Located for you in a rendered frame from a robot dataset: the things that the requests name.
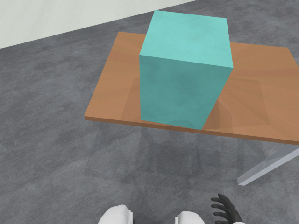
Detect robot thigh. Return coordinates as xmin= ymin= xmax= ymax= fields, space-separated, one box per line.
xmin=175 ymin=211 xmax=205 ymax=224
xmin=98 ymin=206 xmax=133 ymax=224

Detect robot right thigh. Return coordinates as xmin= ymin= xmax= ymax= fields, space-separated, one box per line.
xmin=175 ymin=211 xmax=205 ymax=224

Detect table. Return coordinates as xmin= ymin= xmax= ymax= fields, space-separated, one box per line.
xmin=84 ymin=32 xmax=299 ymax=186

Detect carton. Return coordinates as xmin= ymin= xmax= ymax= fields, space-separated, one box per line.
xmin=139 ymin=10 xmax=233 ymax=130

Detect robot left thigh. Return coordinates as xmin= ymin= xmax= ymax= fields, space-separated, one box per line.
xmin=98 ymin=206 xmax=133 ymax=224

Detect right robot hand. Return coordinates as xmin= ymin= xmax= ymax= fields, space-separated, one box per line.
xmin=211 ymin=194 xmax=243 ymax=224

